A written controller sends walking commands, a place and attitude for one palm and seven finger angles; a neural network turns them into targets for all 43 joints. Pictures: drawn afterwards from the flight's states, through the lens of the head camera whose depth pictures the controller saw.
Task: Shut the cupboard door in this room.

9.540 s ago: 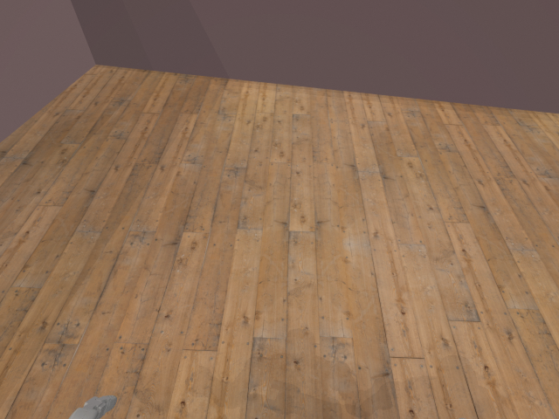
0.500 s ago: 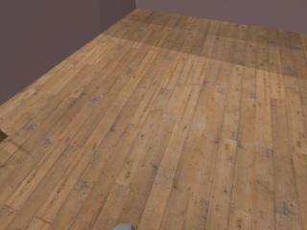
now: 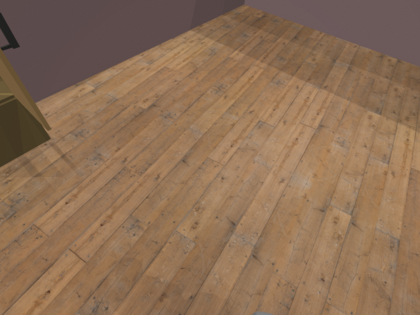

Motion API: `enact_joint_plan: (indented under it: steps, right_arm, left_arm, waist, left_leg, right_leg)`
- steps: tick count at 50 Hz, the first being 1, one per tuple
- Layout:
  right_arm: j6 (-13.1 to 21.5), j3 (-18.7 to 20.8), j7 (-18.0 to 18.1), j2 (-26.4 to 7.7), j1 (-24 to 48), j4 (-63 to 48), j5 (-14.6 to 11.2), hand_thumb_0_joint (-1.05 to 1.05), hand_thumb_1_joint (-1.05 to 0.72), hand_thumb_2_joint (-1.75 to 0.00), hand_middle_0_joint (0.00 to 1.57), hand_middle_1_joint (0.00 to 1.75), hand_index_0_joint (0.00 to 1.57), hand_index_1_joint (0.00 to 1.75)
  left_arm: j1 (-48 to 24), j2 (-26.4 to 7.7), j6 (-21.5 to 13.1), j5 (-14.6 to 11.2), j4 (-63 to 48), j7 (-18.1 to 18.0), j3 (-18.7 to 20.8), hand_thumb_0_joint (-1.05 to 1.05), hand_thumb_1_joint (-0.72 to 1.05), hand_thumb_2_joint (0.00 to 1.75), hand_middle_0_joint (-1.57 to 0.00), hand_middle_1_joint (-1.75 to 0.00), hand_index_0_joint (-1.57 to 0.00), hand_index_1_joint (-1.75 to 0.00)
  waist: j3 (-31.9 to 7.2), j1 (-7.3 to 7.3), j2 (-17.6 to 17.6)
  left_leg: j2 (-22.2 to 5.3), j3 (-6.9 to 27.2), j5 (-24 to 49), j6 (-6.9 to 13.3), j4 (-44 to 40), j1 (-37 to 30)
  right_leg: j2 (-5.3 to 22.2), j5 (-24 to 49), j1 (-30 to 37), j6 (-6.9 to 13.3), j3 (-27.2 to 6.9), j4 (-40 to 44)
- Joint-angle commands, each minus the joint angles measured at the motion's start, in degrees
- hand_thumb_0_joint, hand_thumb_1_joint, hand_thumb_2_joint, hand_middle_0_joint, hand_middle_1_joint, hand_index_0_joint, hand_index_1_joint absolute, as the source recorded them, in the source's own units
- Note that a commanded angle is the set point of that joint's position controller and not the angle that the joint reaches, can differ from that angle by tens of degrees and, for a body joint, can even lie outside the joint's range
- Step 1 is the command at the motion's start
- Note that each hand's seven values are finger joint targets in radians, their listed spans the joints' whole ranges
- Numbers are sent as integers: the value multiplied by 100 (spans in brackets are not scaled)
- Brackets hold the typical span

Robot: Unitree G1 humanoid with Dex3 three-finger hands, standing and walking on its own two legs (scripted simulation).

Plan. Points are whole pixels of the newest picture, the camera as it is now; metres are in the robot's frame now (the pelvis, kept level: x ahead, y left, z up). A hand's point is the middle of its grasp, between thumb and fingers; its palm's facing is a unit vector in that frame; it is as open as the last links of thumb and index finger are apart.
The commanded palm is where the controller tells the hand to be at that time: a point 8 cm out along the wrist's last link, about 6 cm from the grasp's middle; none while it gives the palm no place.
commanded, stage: turn or walk to find it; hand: left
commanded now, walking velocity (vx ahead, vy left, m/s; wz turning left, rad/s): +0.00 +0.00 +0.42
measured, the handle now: out of the picture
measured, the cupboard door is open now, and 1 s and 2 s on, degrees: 88 88 88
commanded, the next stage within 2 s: stand and wait in 0.18 s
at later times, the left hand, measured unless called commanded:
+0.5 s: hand out of the picture -0.01 +0.12 -0.15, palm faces +0.19 -0.94 -0.28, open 7.3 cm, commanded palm none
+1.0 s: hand out of the picture -0.08 +0.16 -0.17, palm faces +0.35 -0.91 -0.24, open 7.4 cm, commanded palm none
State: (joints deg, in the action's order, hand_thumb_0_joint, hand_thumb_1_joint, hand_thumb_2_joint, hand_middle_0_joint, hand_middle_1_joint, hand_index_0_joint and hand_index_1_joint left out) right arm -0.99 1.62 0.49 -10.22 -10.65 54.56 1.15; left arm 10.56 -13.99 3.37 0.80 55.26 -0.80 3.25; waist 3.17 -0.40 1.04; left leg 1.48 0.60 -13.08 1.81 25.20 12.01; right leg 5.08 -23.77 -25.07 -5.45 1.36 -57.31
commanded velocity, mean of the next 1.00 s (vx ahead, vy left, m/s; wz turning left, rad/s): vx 0.00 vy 0.00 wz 0.28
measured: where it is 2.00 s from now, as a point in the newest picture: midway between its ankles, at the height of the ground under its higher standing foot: outside the picture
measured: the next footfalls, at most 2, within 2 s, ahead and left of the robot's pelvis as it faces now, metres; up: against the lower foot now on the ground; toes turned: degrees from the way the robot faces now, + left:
right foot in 0.18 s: +0.04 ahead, -0.14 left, +0.00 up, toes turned +1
left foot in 0.70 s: -0.07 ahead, +0.07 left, +0.00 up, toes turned +16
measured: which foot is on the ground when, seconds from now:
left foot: down 0.00-0.18, up 0.20-0.68, down 0.70-1.00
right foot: up 0.00-0.16, down 0.18-0.72, up 0.74-1.00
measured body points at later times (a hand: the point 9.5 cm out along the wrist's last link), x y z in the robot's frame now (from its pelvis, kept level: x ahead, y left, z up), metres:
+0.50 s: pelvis -0.03 -0.07 +0.00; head +0.00 -0.11 +0.45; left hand -0.02 +0.17 -0.13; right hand +0.04 -0.32 -0.17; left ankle -0.10 +0.10 -0.67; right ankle +0.00 -0.14 -0.74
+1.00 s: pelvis -0.07 -0.05 +0.00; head -0.05 -0.03 +0.45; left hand -0.10 +0.21 -0.15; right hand +0.06 -0.25 -0.15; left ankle -0.11 +0.05 -0.74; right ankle -0.05 -0.19 -0.69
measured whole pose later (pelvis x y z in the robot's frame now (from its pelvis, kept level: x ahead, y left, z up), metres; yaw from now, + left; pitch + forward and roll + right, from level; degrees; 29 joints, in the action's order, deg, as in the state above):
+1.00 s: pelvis -0.07 -0.05 +0.00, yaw +18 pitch +0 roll +0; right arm -1.1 1.7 1.2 -10.0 -10.9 58.1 1.2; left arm 11.5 -12.5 3.1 0.8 58.7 -1.1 2.9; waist 2.4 -0.5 1.0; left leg 1.7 1.4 -13.7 1.5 24.7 10.9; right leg 4.6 -25.2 -22.6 -4.6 1.3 -53.5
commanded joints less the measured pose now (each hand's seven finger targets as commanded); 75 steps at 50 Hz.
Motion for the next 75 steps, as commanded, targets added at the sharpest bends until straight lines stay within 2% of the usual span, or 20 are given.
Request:
enact_joint_plan:
  steps: [1,7,9,10,13,16,28,33,34,36,37,38,45,49,55,56,58,60,65,75]
  right_arm:
    - [36,402,65,-1255,-444,-179,27,0,-90,-90,20,30,20,30]
    - [-22,431,21,-1172,-59,-318,-9,0,-90,-90,20,30,20,30]
    - [-12,328,-28,-553,-126,-507,-60,0,-90,-90,20,30,20,30]
    - [-80,409,-12,-840,-23,-496,-19,0,-90,-90,20,30,20,30]
    - [-216,439,-74,-790,-400,-58,18,0,-90,-90,20,30,20,30]
    - [-236,377,-82,-632,-629,144,9,0,-90,-90,20,30,20,30]
    - [-99,173,3,-490,25,219,-75,0,-90,-90,20,30,20,30]
    - [-7,130,27,-456,-463,421,-107,0,-90,-90,20,30,20,30]
    - [39,147,22,-585,-552,435,-96,0,-90,-90,20,30,20,30]
    - [30,274,59,-1224,-439,302,-16,0,-90,-90,20,30,20,30]
    - [-6,275,94,-1228,-351,300,3,0,-90,-90,20,30,20,30]
    - [25,221,131,-1053,-167,307,1,0,-90,-90,20,30,20,30]
    - [75,258,138,-1083,-234,213,-19,0,-90,-90,20,30,20,30]
    - [43,323,114,-1129,-402,163,15,0,-90,-90,20,30,20,30]
    - [48,321,103,-1036,-243,146,2,0,-90,-90,20,30,20,30]
    - [64,301,84,-912,-232,158,-41,0,-90,-90,20,30,20,30]
    - [59,175,50,-367,-226,25,-85,0,-90,-90,20,30,20,30]
    - [-100,245,81,-577,-109,66,-4,0,-90,-90,20,30,20,30]
    - [-168,238,15,-457,-466,501,-36,0,-90,-90,20,30,20,30]
    - [-137,218,-10,-472,82,310,-74,0,-90,-90,20,30,20,30]
  left_arm:
    - [-363,-296,-166,-34,-564,-43,52,0,90,90,-20,-30,-20,-30]
    - [432,-394,-291,-56,-402,-68,92,0,90,90,-20,-30,-20,-30]
    - [681,-1253,-397,77,-403,-133,254,0,90,90,-20,-30,-20,-30]
    - [658,-1216,-366,25,-468,-134,196,0,90,90,-20,-30,-20,-30]
    - [-250,-645,-362,-2,-630,-142,102,0,90,90,-20,-30,-20,-30]
    - [-35,-440,-451,-1,-513,-111,19,0,90,90,-20,-30,-20,-30]
    - [904,-668,-433,79,189,-109,108,0,90,90,-20,-30,-20,-30]
    - [603,-670,-361,7,295,-130,123,0,90,90,-20,-30,-20,-30]
    - [601,-531,-326,-35,248,-121,91,0,90,90,-20,-30,-20,-30]
    - [436,-117,-244,-44,35,-79,-22,0,90,90,-20,-30,-20,-30]
    - [219,-198,-191,1,9,-80,-12,0,90,90,-20,-30,-20,-30]
    - [199,-190,-120,21,108,-87,10,0,90,90,-20,-30,-20,-30]
    - [154,-194,-161,10,80,-36,39,0,90,90,-20,-30,-20,-30]
    - [-187,-199,-160,-19,-137,-57,40,0,90,90,-20,-30,-20,-30]
    - [361,-119,-306,-40,65,-76,-36,0,90,90,-20,-30,-20,-30]
    - [585,-228,-362,-25,143,-94,-42,0,90,90,-20,-30,-20,-30]
    - [605,-899,-451,42,180,-149,52,0,90,90,-20,-30,-20,-30]
    - [443,-802,-458,21,114,-141,60,0,90,90,-20,-30,-20,-30]
    - [171,-418,-431,3,91,-100,-72,0,90,90,-20,-30,-20,-30]
    - [738,-684,-425,72,194,-163,137,0,90,90,-20,-30,-20,-30]
  waist:
    - [-499,289,-946]
    - [-722,-155,-757]
    - [-667,-277,1720]
    - [-616,-300,1276]
    - [18,155,702]
    - [-58,157,758]
    - [-340,-312,913]
    - [-617,29,609]
    - [-665,100,110]
    - [-276,125,-1678]
    - [-60,185,-1196]
    - [58,86,-1524]
    - [-178,92,-785]
    - [-214,219,-993]
    - [-730,-49,-887]
    - [-862,-147,-551]
    - [-622,-140,1297]
    - [-208,-131,1457]
    - [117,57,802]
    - [-311,-257,785]
  left_leg:
    - [-1533,1570,2957,834,-397,-843]
    - [-976,1591,1740,369,229,493]
    - [285,266,-1832,-364,2219,2284]
    - [57,515,-2127,-328,3160,1955]
    - [-177,531,-1123,-338,4201,1805]
    - [-160,373,-549,-460,4188,1716]
    - [-333,-121,-1409,-456,1633,900]
    - [-317,-262,-156,-326,-66,-339]
    - [-535,41,255,-213,-486,-789]
    - [-2221,1923,1511,710,-1113,-758]
    - [-2279,1769,1420,947,-1152,-242]
    - [-1967,1587,1234,853,-1247,77]
    - [-1446,1156,2508,732,-715,-602]
    - [-1463,1497,2554,810,-608,-550]
    - [-1116,1349,2413,499,-34,-287]
    - [-887,1145,1829,243,248,15]
    - [-11,224,-1211,-316,1234,1408]
    - [-235,497,-1852,-275,2262,1200]
    - [-268,112,-1005,-361,2915,1010]
    - [-370,-53,-1502,-481,2385,1211]
  right_leg:
    - [-88,-282,-272,36,-22,665]
    - [-210,1268,1834,171,102,3339]
    - [2027,2230,2855,1007,-2082,4064]
    - [2280,2372,1945,1406,-2000,4088]
    - [1377,1244,1065,1179,-1124,4285]
    - [954,1886,1320,1024,-426,4179]
    - [1334,3036,2101,1549,-760,3905]
    - [1214,2556,1588,1123,-319,3332]
    - [936,2003,1138,853,-22,2961]
    - [16,-563,-224,292,608,1354]
    - [24,-745,-56,310,313,717]
    - [120,-571,-56,291,84,416]
    - [-34,-70,-337,97,47,27]
    - [-101,-300,-159,84,8,559]
    - [-314,871,1357,185,219,2996]
    - [-128,1521,1963,216,85,3652]
    - [1611,2786,2549,969,-1627,3906]
    - [1681,2773,1498,1490,-1621,4103]
    - [922,2545,1259,1199,-542,4093]
    - [1460,3403,2185,1547,-630,3762]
